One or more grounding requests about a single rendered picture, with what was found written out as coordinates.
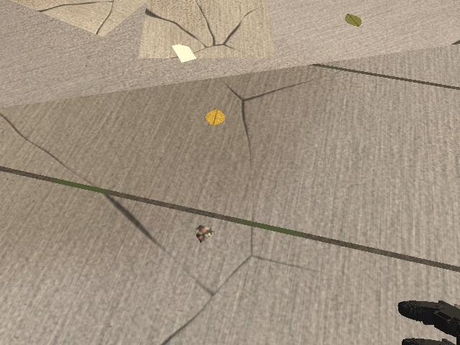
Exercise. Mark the robot right hand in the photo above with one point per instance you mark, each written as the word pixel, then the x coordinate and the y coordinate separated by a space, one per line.
pixel 442 315

